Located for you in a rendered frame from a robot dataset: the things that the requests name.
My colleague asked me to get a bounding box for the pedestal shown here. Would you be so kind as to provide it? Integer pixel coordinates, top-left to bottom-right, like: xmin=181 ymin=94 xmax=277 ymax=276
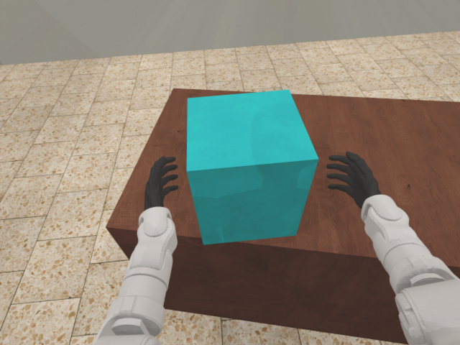
xmin=106 ymin=88 xmax=460 ymax=345

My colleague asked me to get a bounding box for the carton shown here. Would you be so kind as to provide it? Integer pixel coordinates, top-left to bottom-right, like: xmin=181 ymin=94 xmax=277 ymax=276
xmin=187 ymin=90 xmax=318 ymax=245

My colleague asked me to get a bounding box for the right robot upper arm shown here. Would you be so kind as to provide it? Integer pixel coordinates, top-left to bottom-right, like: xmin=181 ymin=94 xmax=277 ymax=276
xmin=395 ymin=279 xmax=460 ymax=345

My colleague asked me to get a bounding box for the robot left forearm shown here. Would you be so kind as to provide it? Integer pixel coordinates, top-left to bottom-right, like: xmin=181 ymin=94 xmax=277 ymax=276
xmin=92 ymin=207 xmax=178 ymax=345

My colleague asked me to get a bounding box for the robot right forearm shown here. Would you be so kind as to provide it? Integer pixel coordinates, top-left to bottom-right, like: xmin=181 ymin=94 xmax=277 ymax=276
xmin=361 ymin=195 xmax=460 ymax=295

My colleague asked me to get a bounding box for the robot right hand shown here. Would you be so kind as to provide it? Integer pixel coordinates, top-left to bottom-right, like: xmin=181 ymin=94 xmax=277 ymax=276
xmin=326 ymin=152 xmax=382 ymax=209

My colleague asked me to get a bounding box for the robot left hand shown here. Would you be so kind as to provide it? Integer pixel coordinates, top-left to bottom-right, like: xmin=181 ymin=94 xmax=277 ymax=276
xmin=144 ymin=156 xmax=179 ymax=210

